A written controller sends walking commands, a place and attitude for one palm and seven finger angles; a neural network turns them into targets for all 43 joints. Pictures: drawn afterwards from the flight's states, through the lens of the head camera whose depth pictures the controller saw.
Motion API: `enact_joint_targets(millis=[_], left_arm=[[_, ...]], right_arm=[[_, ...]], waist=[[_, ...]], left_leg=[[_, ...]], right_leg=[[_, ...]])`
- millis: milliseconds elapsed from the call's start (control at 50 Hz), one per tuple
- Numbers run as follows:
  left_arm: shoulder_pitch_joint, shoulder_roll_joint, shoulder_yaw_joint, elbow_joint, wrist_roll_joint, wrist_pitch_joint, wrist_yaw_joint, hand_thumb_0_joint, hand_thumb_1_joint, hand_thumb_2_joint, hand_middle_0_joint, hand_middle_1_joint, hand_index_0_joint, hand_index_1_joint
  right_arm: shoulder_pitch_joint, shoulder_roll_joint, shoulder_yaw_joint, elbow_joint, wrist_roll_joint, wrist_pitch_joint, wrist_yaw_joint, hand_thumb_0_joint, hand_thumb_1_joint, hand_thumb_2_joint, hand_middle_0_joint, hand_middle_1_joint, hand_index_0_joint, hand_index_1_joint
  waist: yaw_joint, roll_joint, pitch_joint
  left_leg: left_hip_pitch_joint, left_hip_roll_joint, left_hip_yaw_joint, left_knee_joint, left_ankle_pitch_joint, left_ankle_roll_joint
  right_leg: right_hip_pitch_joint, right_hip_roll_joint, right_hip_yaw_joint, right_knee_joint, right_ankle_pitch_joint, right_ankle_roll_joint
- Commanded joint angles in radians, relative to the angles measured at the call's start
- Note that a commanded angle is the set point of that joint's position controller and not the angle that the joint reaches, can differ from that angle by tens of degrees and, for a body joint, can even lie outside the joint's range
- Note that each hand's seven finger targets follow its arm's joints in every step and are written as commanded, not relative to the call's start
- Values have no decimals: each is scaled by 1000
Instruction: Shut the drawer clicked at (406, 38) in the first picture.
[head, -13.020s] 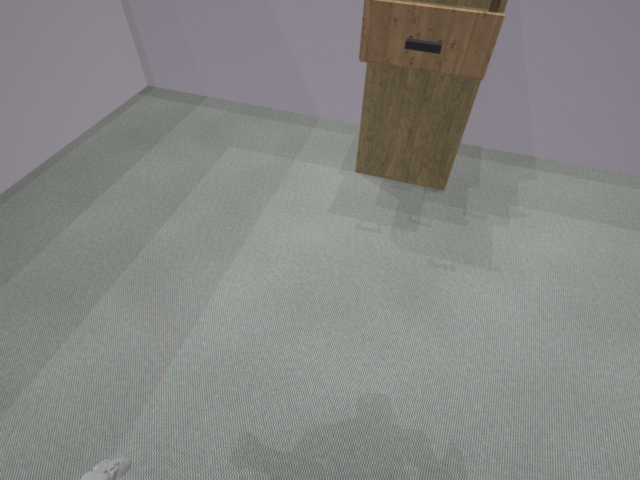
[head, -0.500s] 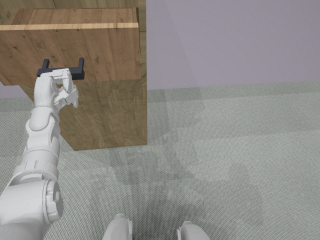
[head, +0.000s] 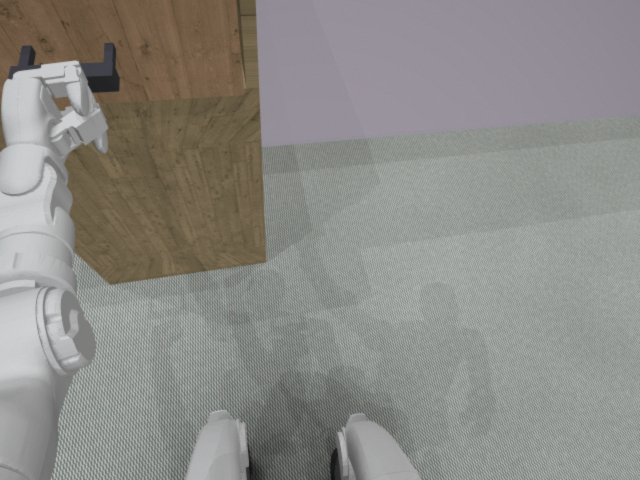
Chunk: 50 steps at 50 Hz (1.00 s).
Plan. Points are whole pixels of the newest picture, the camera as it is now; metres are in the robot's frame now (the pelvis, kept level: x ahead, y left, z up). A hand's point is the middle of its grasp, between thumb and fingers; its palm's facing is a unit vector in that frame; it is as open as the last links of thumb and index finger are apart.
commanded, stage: push the drawer shut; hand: left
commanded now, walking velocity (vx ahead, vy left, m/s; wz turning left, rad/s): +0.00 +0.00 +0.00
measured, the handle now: (68, 66) +0.60 +0.25 +0.10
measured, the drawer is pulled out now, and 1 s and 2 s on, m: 0.02 0.00 0.00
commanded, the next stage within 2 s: pull the fist back off the drawer in 0.60 s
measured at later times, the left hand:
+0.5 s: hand (82, 100) +0.55 +0.23 +0.09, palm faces +0.09 -1.00 -0.03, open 3.2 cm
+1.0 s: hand (86, 99) +0.55 +0.23 +0.09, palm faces +0.10 -0.99 -0.04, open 3.3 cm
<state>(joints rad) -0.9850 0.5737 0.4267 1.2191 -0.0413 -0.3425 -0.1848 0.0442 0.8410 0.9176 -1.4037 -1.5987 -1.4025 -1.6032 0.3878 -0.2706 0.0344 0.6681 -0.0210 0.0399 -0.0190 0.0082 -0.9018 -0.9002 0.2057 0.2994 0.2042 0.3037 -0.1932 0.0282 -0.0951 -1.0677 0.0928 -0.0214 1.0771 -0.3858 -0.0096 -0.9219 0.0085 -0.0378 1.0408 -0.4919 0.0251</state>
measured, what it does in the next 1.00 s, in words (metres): stands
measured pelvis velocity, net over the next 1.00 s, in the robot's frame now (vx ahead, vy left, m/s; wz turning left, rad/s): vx -0.03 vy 0.01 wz -0.01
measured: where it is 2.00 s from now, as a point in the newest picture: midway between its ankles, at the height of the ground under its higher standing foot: outside the picture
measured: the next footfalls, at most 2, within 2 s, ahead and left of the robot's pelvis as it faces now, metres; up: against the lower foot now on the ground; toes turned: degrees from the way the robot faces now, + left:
none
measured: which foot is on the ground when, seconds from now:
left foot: down 0.00-1.00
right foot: down 0.00-1.00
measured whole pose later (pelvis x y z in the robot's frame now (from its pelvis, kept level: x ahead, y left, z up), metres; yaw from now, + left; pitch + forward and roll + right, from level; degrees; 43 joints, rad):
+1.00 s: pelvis -0.03 +0.01 -0.02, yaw +0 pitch +25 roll -6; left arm -1.24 0.72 0.37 1.33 0.02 -0.24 -0.16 0.05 0.68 0.94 -1.40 -1.60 -1.40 -1.60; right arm 0.42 -0.27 0.09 0.66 -0.05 -0.03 -0.03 0.01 -0.90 -0.90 0.21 0.30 0.21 0.30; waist -0.26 0.04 -0.08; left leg -1.25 0.08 -0.06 1.16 -0.36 0.01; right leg -1.07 0.01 -0.07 1.10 -0.46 0.04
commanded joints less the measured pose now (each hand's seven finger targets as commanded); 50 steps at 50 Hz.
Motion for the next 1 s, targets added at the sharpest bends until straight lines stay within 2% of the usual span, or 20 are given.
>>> enact_joint_targets(millis=[0,80,160,240,280,300,320,340,380,400,460,520,580,600,680,740,780,840,920,980], left_arm=[[-556,312,49,-226,-4,-62,12,0,900,900,-1400,-1600,-1400,-1600],[-583,331,52,-202,9,-51,9,0,900,900,-1400,-1600,-1400,-1600],[-618,381,75,-183,15,-44,4,0,900,900,-1400,-1600,-1400,-1600],[-678,372,60,-178,19,-35,5,0,900,900,-1400,-1600,-1400,-1600],[-726,367,47,-196,23,-37,7,0,900,900,-1400,-1600,-1400,-1600],[-729,339,24,-181,26,-33,7,0,900,900,-1400,-1600,-1400,-1600],[-743,345,25,-169,27,-30,11,0,900,900,-1400,-1600,-1400,-1600],[-760,328,5,-165,26,-27,12,0,900,900,-1400,-1600,-1400,-1600],[-782,354,13,-174,32,-28,15,0,900,900,-1400,-1600,-1400,-1600],[-798,342,-3,-176,33,-27,15,0,900,900,-1400,-1600,-1400,-1600],[-821,347,-10,-172,33,-22,19,0,900,900,-1400,-1600,-1400,-1600],[-838,312,-55,-162,35,-8,24,0,900,900,-1400,-1600,-1400,-1600],[-870,322,-61,-194,39,-9,33,0,900,900,-1400,-1600,-1400,-1600],[-872,312,-66,-194,36,-5,37,0,900,900,-1400,-1600,-1400,-1600],[-867,291,-88,-167,36,11,46,0,900,900,-1400,-1600,-1400,-1600],[-865,323,-72,-168,38,19,51,0,900,900,-1400,-1600,-1400,-1600],[-879,338,-57,-184,40,14,53,0,900,900,-1400,-1600,-1400,-1600],[-854,341,-48,-151,40,24,53,0,900,900,-1400,-1600,-1400,-1600],[-842,340,-42,-143,42,28,52,0,900,900,-1400,-1600,-1400,-1600],[-835,364,-16,-155,47,24,49,0,900,900,-1400,-1600,-1400,-1600]], right_arm=[[179,-184,-64,-46,-4,-10,-13,0,-900,-900,200,300,200,300],[199,-188,-62,-45,-9,-5,-10,0,-900,-900,200,300,200,300],[215,-193,-56,-42,-14,0,-8,0,-900,-900,200,300,200,300],[230,-193,-58,-36,-14,1,-10,0,-900,-900,200,300,200,300],[238,-196,-57,-28,-17,0,-11,0,-900,-900,200,300,200,300],[233,-191,-55,-29,-16,-3,-8,0,-900,-900,200,300,200,300],[236,-195,-54,-24,-18,-4,-9,0,-900,-900,200,300,200,300],[234,-194,-51,-23,-18,-7,-9,0,-900,-900,200,300,200,300],[239,-200,-49,-23,-19,-10,-12,0,-900,-900,200,300,200,300],[237,-198,-46,-24,-20,-12,-13,0,-900,-900,200,300,200,300],[238,-203,-41,-18,-22,-24,-16,0,-900,-900,200,300,200,300],[226,-207,-35,-19,-19,-34,-21,0,-900,-900,200,300,200,300],[226,-214,-33,-17,-22,-48,-25,0,-900,-900,200,300,200,300],[226,-213,-32,-16,-21,-53,-27,0,-900,-900,200,300,200,300],[221,-217,-25,-9,-18,-72,-31,0,-900,-900,200,300,200,300],[221,-219,-22,-12,-18,-80,-34,0,-900,-900,200,300,200,300],[226,-220,-23,-17,-20,-84,-32,0,-900,-900,200,300,200,300],[226,-216,-21,-22,-20,-83,-27,0,-900,-900,200,300,200,300],[226,-216,-22,-29,-22,-81,-23,0,-900,-900,200,300,200,300],[236,-217,-27,-32,-24,-76,-20,0,-900,-900,200,300,200,300]], waist=[[-33,150,-487],[-46,161,-485],[-54,173,-489],[-78,172,-478],[-91,202,-499],[-88,230,-488],[-100,205,-470],[-108,216,-463],[-112,229,-478],[-114,256,-478],[-124,267,-478],[-136,265,-456],[-139,307,-491],[-143,301,-504],[-154,286,-467],[-146,278,-468],[-140,292,-499],[-135,246,-462],[-130,249,-444],[-121,251,-471]], left_leg=[[496,-41,-29,-90,203,43],[505,-36,-35,-82,222,43],[479,-36,-35,-68,230,46],[486,-31,-44,-63,218,45],[518,-27,-57,-59,228,41],[515,-31,-57,-59,209,38],[503,-28,-63,-58,184,39],[490,-30,-61,-56,166,41],[504,-26,-67,-55,161,40],[509,-27,-72,-57,151,38],[508,-24,-83,-59,116,40],[487,-19,-93,-70,40,39],[514,-15,-105,-74,16,37],[517,-16,-104,-71,22,40],[484,-10,-109,-86,-51,40],[459,-14,-103,-87,-70,41],[476,-18,-105,-83,-53,40],[429,-22,-96,-81,-69,42],[419,-25,-96,-84,-81,41],[443,-25,-100,-78,-37,40]], right_leg=[[21,50,-2,-167,203,-31],[-8,55,-8,-164,207,-33],[-4,58,-6,-158,216,-33],[-47,59,-12,-160,196,-30],[-82,58,-19,-148,193,-33],[-99,60,-19,-149,176,-35],[-115,60,-23,-148,159,-35],[-120,59,-21,-149,149,-34],[-134,59,-23,-144,142,-36],[-150,58,-26,-140,134,-38],[-170,57,-30,-134,113,-40],[-205,52,-31,-133,73,-37],[-228,48,-33,-123,64,-39],[-226,49,-32,-125,68,-38],[-242,48,-33,-129,34,-35],[-220,46,-31,-130,25,-36],[-216,47,-32,-125,34,-38],[-193,50,-31,-133,21,-37],[-200,51,-33,-130,17,-40],[-197,51,-38,-120,38,-43]])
